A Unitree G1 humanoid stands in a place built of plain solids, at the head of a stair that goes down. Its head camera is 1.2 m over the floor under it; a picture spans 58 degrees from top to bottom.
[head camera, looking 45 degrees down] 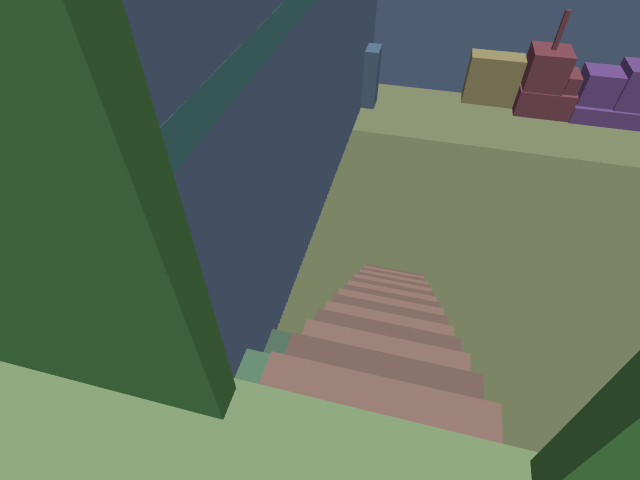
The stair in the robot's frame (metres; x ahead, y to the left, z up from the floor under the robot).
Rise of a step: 0.21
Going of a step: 0.23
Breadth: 0.81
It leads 14 degrees to the right of straight ahead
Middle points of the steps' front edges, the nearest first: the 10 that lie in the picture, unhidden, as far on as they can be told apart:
0.52 -0.16 0.00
0.74 -0.21 -0.21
0.95 -0.27 -0.42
1.17 -0.32 -0.63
1.39 -0.38 -0.85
1.61 -0.44 -1.06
1.83 -0.49 -1.27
2.05 -0.55 -1.48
2.27 -0.60 -1.69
2.48 -0.66 -1.91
